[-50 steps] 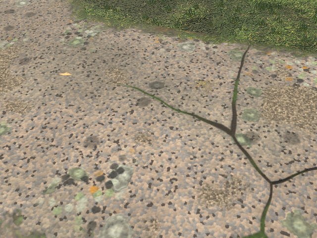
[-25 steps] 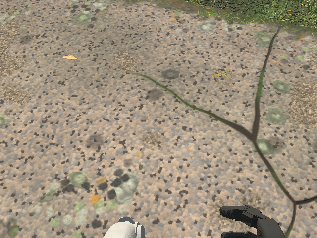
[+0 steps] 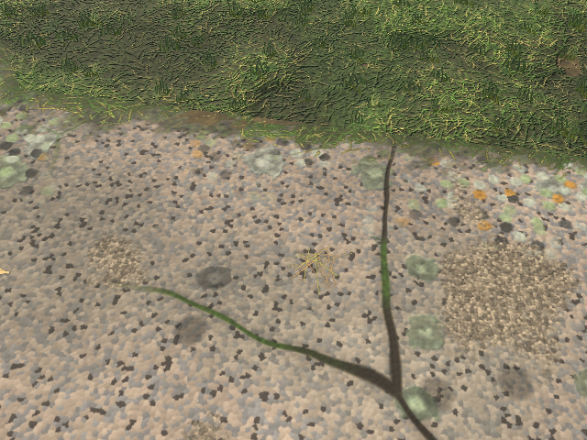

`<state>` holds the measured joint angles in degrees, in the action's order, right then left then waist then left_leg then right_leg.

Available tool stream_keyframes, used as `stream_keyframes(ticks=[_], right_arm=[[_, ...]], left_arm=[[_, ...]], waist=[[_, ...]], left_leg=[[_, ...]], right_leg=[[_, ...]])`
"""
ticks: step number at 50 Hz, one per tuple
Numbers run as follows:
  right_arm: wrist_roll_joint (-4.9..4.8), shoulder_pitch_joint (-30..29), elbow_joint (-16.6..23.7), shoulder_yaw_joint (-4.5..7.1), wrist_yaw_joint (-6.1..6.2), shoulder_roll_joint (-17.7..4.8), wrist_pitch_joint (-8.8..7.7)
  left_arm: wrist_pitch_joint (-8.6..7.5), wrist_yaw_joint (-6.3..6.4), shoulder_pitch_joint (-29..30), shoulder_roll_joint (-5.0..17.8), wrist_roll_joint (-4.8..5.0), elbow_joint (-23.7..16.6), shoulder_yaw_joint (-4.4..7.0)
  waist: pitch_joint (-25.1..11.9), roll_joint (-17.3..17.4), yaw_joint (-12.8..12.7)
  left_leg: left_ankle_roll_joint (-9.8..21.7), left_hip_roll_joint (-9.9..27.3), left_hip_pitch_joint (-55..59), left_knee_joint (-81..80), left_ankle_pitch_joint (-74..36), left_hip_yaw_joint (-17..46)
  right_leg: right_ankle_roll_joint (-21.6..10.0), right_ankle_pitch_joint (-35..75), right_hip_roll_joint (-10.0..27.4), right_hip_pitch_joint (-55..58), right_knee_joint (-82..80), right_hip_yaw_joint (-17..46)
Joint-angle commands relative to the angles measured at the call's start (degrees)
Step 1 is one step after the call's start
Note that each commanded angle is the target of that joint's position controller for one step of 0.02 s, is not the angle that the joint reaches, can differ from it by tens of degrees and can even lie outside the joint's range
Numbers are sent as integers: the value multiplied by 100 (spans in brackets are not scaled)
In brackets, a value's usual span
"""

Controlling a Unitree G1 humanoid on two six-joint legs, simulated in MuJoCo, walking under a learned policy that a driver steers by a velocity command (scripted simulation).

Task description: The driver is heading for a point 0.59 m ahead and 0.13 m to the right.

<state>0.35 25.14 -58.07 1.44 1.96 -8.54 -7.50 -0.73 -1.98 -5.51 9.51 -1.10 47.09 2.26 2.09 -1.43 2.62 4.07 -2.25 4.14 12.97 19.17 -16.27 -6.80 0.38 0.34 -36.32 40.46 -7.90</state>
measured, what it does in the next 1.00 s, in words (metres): walks ahead, turning right: right foot, then left foot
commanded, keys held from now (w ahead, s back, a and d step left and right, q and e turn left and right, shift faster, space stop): w+e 0.62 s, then no key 0.38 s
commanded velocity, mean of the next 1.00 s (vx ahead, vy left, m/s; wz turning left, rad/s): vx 0.40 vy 0.00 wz -0.46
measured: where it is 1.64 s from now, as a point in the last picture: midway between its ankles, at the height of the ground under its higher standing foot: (317, 407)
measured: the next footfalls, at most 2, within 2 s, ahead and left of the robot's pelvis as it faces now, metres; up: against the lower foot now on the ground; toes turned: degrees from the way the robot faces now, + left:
right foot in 0.12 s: +0.18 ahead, -0.05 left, +0.00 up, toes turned -9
left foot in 0.60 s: +0.60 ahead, +0.01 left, +0.00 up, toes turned -26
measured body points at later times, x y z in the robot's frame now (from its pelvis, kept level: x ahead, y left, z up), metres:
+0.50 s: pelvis +0.29 -0.01 +0.00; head +0.33 -0.04 +0.45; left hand +0.34 +0.26 -0.12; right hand +0.45 -0.28 -0.10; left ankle +0.50 +0.09 -0.69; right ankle +0.14 -0.04 -0.74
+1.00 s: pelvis +0.50 -0.06 +0.00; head +0.52 -0.07 +0.45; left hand +0.75 +0.06 -0.11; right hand +0.41 -0.31 -0.13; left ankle +0.54 +0.04 -0.74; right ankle +0.52 -0.19 -0.72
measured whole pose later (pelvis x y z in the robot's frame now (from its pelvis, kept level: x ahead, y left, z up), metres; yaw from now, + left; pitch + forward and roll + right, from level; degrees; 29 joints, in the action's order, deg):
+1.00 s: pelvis +0.50 -0.06 +0.00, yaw -28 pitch +1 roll +1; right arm 0.6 19.7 -47.1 1.6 -0.7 -13.7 -3.1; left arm -0.4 -1.8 -8.3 12.4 -2.0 41.4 0.8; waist 1.8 -1.5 3.1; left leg 1.2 0.1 -10.8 24.1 13.9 -6.7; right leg -1.4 -9.2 -0.2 -24.5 34.4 0.7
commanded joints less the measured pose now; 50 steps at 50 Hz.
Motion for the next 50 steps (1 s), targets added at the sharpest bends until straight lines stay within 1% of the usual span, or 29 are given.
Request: stream_keyframes(ticks=[1,3,4,5,6,7,8,9,10,11,12,14,15,19,24,26,28,29,30,31,32,33,34,36,38,42,44,47,50], right_arm=[[-1,442,149,212,198,-969,92],[55,263,277,307,239,-1148,218],[82,190,358,351,204,-1218,277],[63,-63,483,388,130,-1290,305],[103,-262,687,333,53,-983,282],[4,-427,1269,275,-57,-592,223],[73,-961,1400,285,-126,-861,108],[-10,-1110,1506,286,-185,-947,13],[-30,-975,1436,303,-182,-994,-9],[72,-940,1434,297,-181,-956,77],[166,-846,1412,274,-204,-883,200],[263,-948,1513,244,-254,-805,393],[254,-1143,1624,223,-271,-777,441],[214,-2228,2067,140,-330,-737,502],[123,-3113,2491,76,-337,-839,420],[107,-2876,2511,108,-308,-992,368],[89,-1779,2218,235,-205,-1303,314],[126,-898,2017,305,-132,-1457,258],[295,20,1976,397,-27,-1873,241],[429,-279,2050,478,-67,-2316,279],[273,-668,2141,432,-110,-1808,356],[190,-1073,2161,282,-121,-1275,352],[164,-1162,2084,197,-151,-1013,322],[107,-1007,1883,150,-159,-955,231],[63,-868,1748,160,-211,-1053,116],[81,-1086,1680,163,-228,-1183,165],[58,-1053,1626,161,-242,-1211,225],[36,-738,1481,205,-270,-1338,321],[-15,-714,1411,196,-237,-1294,436]], left_arm=[[-37,-2,-34,374,-58,-263,111],[-40,17,-684,585,-60,-46,214],[-61,34,-1137,742,-64,103,295],[-111,73,-1731,878,-92,277,399],[-119,128,-1930,1189,-103,330,510],[-85,111,-1726,1632,-101,228,604],[-81,128,-1700,1419,39,220,555],[-99,152,-1454,1146,66,179,477],[-133,167,-1240,919,44,157,406],[-205,210,-1151,884,71,116,372],[-287,235,-1097,856,88,81,330],[-407,227,-1316,1054,141,123,334],[-431,217,-1447,1153,130,132,351],[-399,165,-2010,1181,107,155,342],[-342,243,-2349,1362,50,51,375],[-349,297,-2100,1488,34,-74,405],[-391,270,-1702,1654,14,-211,439],[-424,217,-1520,1644,52,-276,439],[-450,166,-1573,1147,99,-496,301],[-393,184,-2477,697,315,-648,208],[-300,237,-2314,1207,67,-467,257],[-247,218,-1938,1224,3,-453,273],[-220,198,-1713,1133,-34,-474,254],[-87,111,-1716,977,-107,-478,233],[-4,68,-1764,885,-117,-506,217],[59,-3,-1330,728,-96,-655,101],[70,-33,-991,631,-85,-726,13],[49,9,-701,675,-80,-784,-24],[-78,81,-772,654,-115,-730,-43]], waist=[[-125,989,-240],[-348,1083,-586],[-534,1010,-780],[-704,672,-1194],[-856,-58,-1221],[-889,-1162,-781],[-517,-87,-870],[-215,210,-662],[37,678,-331],[82,756,-178],[30,664,-80],[14,467,-41],[38,338,-90],[88,-126,-538],[-1,-341,-890],[-67,-384,-670],[-545,-357,-123],[-1002,-173,366],[-1888,425,641],[-2447,1938,-29],[-1954,1178,-79],[-1052,597,-167],[-667,251,-219],[-468,606,-352],[-616,770,-450],[-648,896,-555],[-630,1005,-438],[-634,958,-260],[-527,703,-337]], left_leg=[[-262,1597,576,724,-7186,86],[-171,1782,596,1760,-7635,83],[-89,1825,359,2580,-7223,138],[-63,1683,-326,3901,-6074,105],[-29,1215,-1854,5552,-2384,215],[-302,-163,-4493,7425,1273,910],[-223,317,-5131,7305,636,1921],[-217,505,-5015,6872,41,1962],[-253,674,-4702,6373,-226,1904],[-353,765,-4460,6059,-261,1915],[-446,829,-4203,5804,-277,1894],[-593,854,-4105,5350,-301,1724],[-641,849,-4163,5042,-468,1634],[-657,671,-4320,3587,-1445,1414],[-499,383,-4328,2386,-1845,1466],[-365,289,-3708,1920,-1700,1603],[-174,14,-2161,1686,-1281,1559],[-34,244,-941,1410,-1529,1665],[196,1552,421,1415,-491,2922],[929,3028,1425,721,-457,5686],[1058,2803,767,488,-39,6013],[977,2522,-126,479,-802,4883],[876,2213,-699,506,-2068,3982],[742,1827,-1274,476,-4102,2837],[776,1739,-1375,474,-5222,2387],[714,1548,-1702,333,-5059,1661],[634,1408,-1899,317,-4754,1405],[602,1502,-1718,528,-4203,1542],[334,1387,-1788,1074,-2907,1681]], right_leg=[[-193,-587,-405,633,-453,-412],[-444,-1276,-574,1253,-595,-346],[-586,-1558,-657,1814,-844,-221],[-786,-1446,-613,2764,-1513,98],[-1086,-1816,412,3860,-1487,1447],[-2265,-1585,1706,5068,-2120,4764],[-2161,-1708,1771,4690,-2632,4579],[-1883,-1456,1659,4119,-2830,4037],[-1546,-761,1410,3575,-2906,3466],[-1367,-225,1147,3258,-2892,3050],[-1253,221,937,3026,-2905,2712],[-1143,1161,706,2817,-2886,2365],[-1076,1446,599,2777,-2880,2238],[-659,1980,289,3007,-2705,2050],[-577,2104,503,3847,-2335,2457],[-439,2287,612,3860,-2097,2607],[-181,3320,457,3577,-1097,2531],[-53,2908,167,3085,22,2346],[32,923,-190,2243,1681,2023],[221,-3356,-1012,557,3252,1519],[204,-2903,-556,74,3749,1521],[275,-2415,-364,122,3635,1428],[339,-2250,-235,269,3365,1364],[475,-2332,-139,607,2996,1302],[545,-2230,-270,756,2729,1270],[614,-1553,-187,988,1453,1080],[617,-1116,-132,1449,613,865],[607,-1002,-124,1788,-119,732],[447,-599,-149,2478,-1422,690]])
